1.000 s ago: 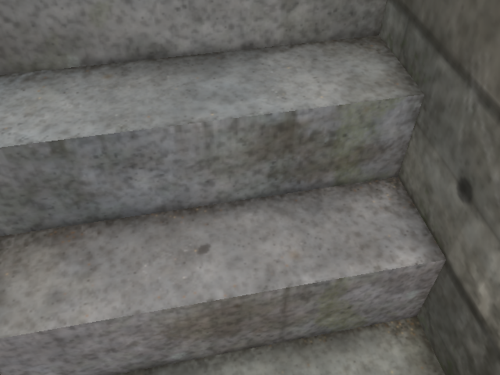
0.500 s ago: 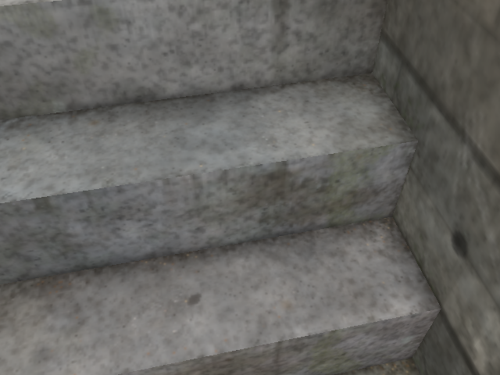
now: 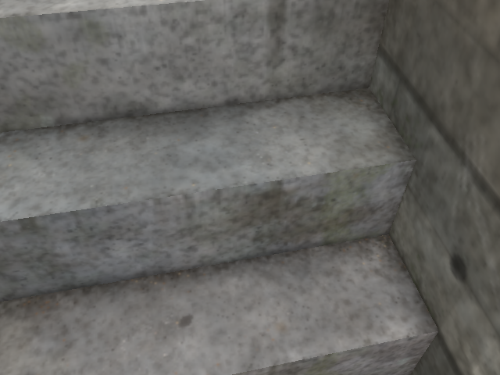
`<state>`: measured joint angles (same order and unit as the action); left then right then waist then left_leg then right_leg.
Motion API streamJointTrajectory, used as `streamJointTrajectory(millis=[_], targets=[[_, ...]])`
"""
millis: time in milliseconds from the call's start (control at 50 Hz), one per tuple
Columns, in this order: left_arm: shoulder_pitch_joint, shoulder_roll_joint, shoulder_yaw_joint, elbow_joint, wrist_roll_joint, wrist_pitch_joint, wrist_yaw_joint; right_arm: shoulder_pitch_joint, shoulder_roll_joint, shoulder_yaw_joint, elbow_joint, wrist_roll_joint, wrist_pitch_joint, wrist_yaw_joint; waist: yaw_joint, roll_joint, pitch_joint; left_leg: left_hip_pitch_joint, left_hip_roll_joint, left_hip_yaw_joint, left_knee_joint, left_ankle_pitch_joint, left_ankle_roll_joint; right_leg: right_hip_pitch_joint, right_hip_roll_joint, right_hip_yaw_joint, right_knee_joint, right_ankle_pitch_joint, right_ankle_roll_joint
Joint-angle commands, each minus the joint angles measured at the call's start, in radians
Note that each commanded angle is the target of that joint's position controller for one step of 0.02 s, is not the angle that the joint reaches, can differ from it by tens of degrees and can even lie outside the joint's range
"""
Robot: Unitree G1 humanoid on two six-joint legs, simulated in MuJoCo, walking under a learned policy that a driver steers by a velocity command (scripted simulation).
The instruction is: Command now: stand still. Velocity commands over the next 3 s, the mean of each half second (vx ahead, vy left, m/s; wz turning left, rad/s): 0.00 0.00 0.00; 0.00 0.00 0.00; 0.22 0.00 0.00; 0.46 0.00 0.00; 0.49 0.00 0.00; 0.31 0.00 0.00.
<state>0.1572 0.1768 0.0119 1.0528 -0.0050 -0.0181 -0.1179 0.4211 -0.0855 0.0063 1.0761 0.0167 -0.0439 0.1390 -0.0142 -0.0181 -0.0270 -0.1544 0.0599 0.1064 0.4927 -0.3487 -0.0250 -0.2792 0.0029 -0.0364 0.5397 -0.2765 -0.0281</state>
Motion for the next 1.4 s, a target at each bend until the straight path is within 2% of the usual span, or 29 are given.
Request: streamJointTrajectory(millis=[20, 100, 240, 260, 280, 300, 380, 680, 780, 800, 820, 860, 960, 1000, 1060, 1080, 1120, 1160, 1200, 1260, 1280, 1300, 1320, 1360, 1380, 1400], targets=[[0.028, 0.067, 0.011, -0.028, 0.001, -0.002, 0.001, 0.114, -0.057, -0.006, 0.003, 0.001, 0.0, 0.004, 0.005, 0.029, 0.032, -0.01, 0.016, -0.062, -0.071, 0.229, 0.064, -0.002, -0.053, 0.064, -0.083, 0.284, -0.048], [0.059, 0.037, 0.011, -0.022, 0.003, 0.002, -0.003, 0.135, -0.046, -0.002, 0.014, 0.002, 0.007, 0.006, 0.006, 0.022, 0.051, -0.011, 0.012, -0.064, -0.085, 0.212, 0.065, -0.01, -0.051, 0.06, -0.093, 0.258, -0.045], [0.094, 0.031, 0.012, -0.013, 0.007, 0.011, -0.006, 0.161, -0.036, 0.002, 0.026, 0.001, 0.022, 0.012, 0.005, 0.019, 0.075, -0.01, 0.004, -0.068, -0.109, 0.195, 0.069, -0.014, -0.049, 0.05, -0.111, 0.22, -0.039], [0.093, 0.032, 0.011, -0.009, 0.014, 0.011, -0.008, 0.152, -0.036, 0.003, 0.019, -0.002, 0.022, 0.016, 0.007, 0.019, 0.079, -0.011, 0.001, -0.072, -0.115, 0.188, 0.073, -0.019, -0.046, 0.053, -0.111, 0.204, -0.04], [0.099, 0.032, 0.011, -0.007, 0.015, 0.011, -0.009, 0.155, -0.036, 0.002, 0.021, -0.002, 0.023, 0.017, 0.007, 0.017, 0.083, -0.013, 0.001, -0.072, -0.118, 0.185, 0.076, -0.019, -0.047, 0.052, -0.114, 0.199, -0.04], [0.106, 0.026, 0.01, 0.0, 0.007, 0.011, -0.009, 0.152, -0.019, 0.008, 0.027, -0.006, 0.024, 0.018, 0.014, 0.036, 0.076, -0.026, 0.001, -0.073, -0.113, 0.179, 0.074, -0.008, -0.045, 0.052, -0.105, 0.195, -0.037], [0.118, 0.027, 0.006, 0.011, 0.007, 0.007, -0.01, 0.162, -0.029, 0.009, 0.032, -0.005, 0.029, 0.019, 0.012, 0.02, 0.086, -0.037, -0.001, -0.075, -0.117, 0.162, 0.074, -0.013, -0.044, 0.052, -0.111, 0.184, -0.033], [0.174, 0.022, -0.019, 0.069, 0.007, 0.013, -0.014, 0.2, -0.02, 0.019, 0.067, -0.004, 0.048, 0.014, 0.008, 0.023, 0.112, -0.024, -0.012, -0.075, -0.142, 0.149, 0.074, -0.009, -0.041, 0.05, -0.143, 0.165, -0.025], [0.203, 0.019, -0.025, 0.09, 0.007, 0.02, -0.01, 0.209, -0.018, 0.021, 0.082, -0.003, 0.042, 0.012, 0.014, 0.026, 0.121, -0.026, -0.015, -0.073, -0.147, 0.141, 0.071, -0.004, -0.042, 0.051, -0.149, 0.154, -0.026], [0.197, 0.023, -0.026, 0.085, 0.017, 0.021, -0.013, 0.21, -0.032, 0.017, 0.077, 0.0, 0.042, 0.012, 0.006, 0.007, 0.14, -0.018, -0.017, -0.074, -0.154, 0.145, 0.075, -0.02, -0.043, 0.05, -0.158, 0.152, -0.032], [0.196, 0.031, -0.022, 0.081, 0.015, 0.021, -0.015, 0.207, -0.036, 0.017, 0.075, 0.0, 0.044, 0.013, 0.007, 0.009, 0.13, -0.015, -0.015, -0.072, -0.16, 0.145, 0.074, -0.011, -0.039, 0.048, -0.161, 0.151, -0.03], [0.21, 0.009, -0.029, 0.089, 0.015, 0.025, -0.014, 0.222, -0.026, 0.018, 0.088, -0.002, 0.044, 0.011, 0.008, 0.029, 0.138, -0.011, -0.019, -0.072, -0.163, 0.151, 0.076, -0.009, -0.044, 0.051, -0.166, 0.153, -0.035], [0.226, 0.011, -0.027, 0.091, 0.012, 0.032, -0.013, 0.229, -0.023, 0.02, 0.091, -0.002, 0.05, 0.011, 0.009, 0.016, 0.136, -0.013, -0.019, -0.071, -0.177, 0.146, 0.073, 0.012, -0.035, 0.047, -0.177, 0.144, -0.028], [0.236, -0.007, -0.033, 0.099, 0.015, 0.035, -0.012, 0.241, -0.02, 0.021, 0.1, -0.003, 0.051, 0.008, 0.01, 0.024, 0.144, -0.013, -0.022, -0.073, -0.179, 0.147, 0.073, 0.009, -0.039, 0.049, -0.18, 0.143, -0.031], [0.23, 0.011, -0.028, 0.092, 0.012, 0.031, -0.005, 0.244, -0.025, 0.019, 0.097, -0.002, 0.053, 0.003, 0.011, 0.016, 0.144, -0.015, -0.019, -0.074, -0.185, 0.126, 0.066, 0.012, -0.034, 0.045, -0.186, 0.126, -0.024], [0.231, -0.005, -0.034, 0.098, 0.014, 0.032, -0.005, 0.251, -0.021, 0.018, 0.104, -0.003, 0.053, 0.001, 0.011, 0.027, 0.151, -0.014, -0.022, -0.076, -0.184, 0.128, 0.067, 0.006, -0.039, 0.048, -0.187, 0.128, -0.027], [0.255, 0.01, -0.026, 0.103, 0.011, 0.034, 0.0, 0.274, -0.029, 0.012, 0.109, -0.004, 0.055, -0.003, 0.012, 0.025, 0.158, -0.014, -0.022, -0.072, -0.19, 0.033, 0.069, -0.004, -0.034, 0.043, -0.197, 0.003, -0.031], [0.25, 0.042, -0.008, 0.09, 0.02, 0.027, 0.006, 0.28, -0.055, -0.003, 0.103, -0.023, 0.052, -0.014, 0.007, 0.031, 0.175, -0.029, -0.012, -0.075, -0.162, -0.09, 0.088, -0.045, -0.033, 0.047, -0.178, -0.171, -0.056], [0.237, 0.033, 0.003, 0.067, 0.029, 0.017, 0.007, 0.27, -0.055, -0.008, 0.095, -0.04, 0.043, -0.016, 0.005, 0.033, 0.201, -0.065, 0.023, -0.113, -0.151, -0.163, 0.136, -0.094, -0.05, 0.074, -0.156, -0.255, -0.096], [0.214, 0.017, 0.015, 0.029, 0.032, -0.004, 0.02, 0.255, -0.073, -0.024, 0.078, -0.047, 0.034, -0.03, 0.0, 0.05, 0.204, -0.085, 0.081, -0.193, -0.162, -0.239, 0.205, -0.146, -0.058, 0.099, -0.12, -0.258, -0.141], [0.212, 0.006, 0.017, 0.028, 0.025, -0.009, 0.026, 0.248, -0.069, -0.027, 0.078, -0.051, 0.031, -0.035, 0.006, 0.079, 0.189, -0.099, 0.087, -0.209, -0.164, -0.241, 0.214, -0.13, -0.049, 0.092, -0.098, -0.24, -0.147], [0.23, 0.007, 0.022, 0.025, 0.029, -0.013, 0.033, 0.231, -0.076, -0.032, 0.07, -0.051, 0.027, -0.037, 0.014, 0.075, 0.189, -0.119, 0.097, -0.222, -0.162, -0.243, 0.23, -0.12, -0.047, 0.091, -0.082, -0.22, -0.158], [0.243, 0.01, 0.027, 0.02, 0.026, -0.019, 0.042, 0.216, -0.085, -0.039, 0.065, -0.053, 0.027, -0.043, 0.022, 0.068, 0.187, -0.146, 0.098, -0.218, -0.153, -0.215, 0.234, -0.086, -0.051, 0.099, -0.09, -0.189, -0.176], [0.292, 0.034, 0.039, 0.03, 0.036, -0.015, 0.06, 0.187, -0.061, -0.036, 0.055, -0.051, 0.008, -0.062, 0.051, 0.012, 0.177, -0.186, 0.05, -0.152, -0.062, -0.116, 0.191, -0.009, -0.087, 0.179, -0.173, -0.182, -0.213], [0.328, 0.041, 0.042, 0.038, 0.042, -0.015, 0.064, 0.174, -0.027, -0.024, 0.053, -0.059, 0.011, -0.061, 0.063, -0.016, 0.156, -0.196, 0.017, -0.111, 0.019, 0.001, 0.171, 0.037, -0.126, 0.243, -0.234, -0.149, -0.241], [0.378, 0.056, 0.046, 0.055, 0.04, -0.009, 0.067, 0.165, -0.011, -0.018, 0.045, -0.07, 0.013, -0.063, 0.08, -0.049, 0.126, -0.269, -0.004, -0.086, 0.127, 0.066, 0.158, 0.127, -0.187, 0.344, -0.253, -0.124, -0.285]])
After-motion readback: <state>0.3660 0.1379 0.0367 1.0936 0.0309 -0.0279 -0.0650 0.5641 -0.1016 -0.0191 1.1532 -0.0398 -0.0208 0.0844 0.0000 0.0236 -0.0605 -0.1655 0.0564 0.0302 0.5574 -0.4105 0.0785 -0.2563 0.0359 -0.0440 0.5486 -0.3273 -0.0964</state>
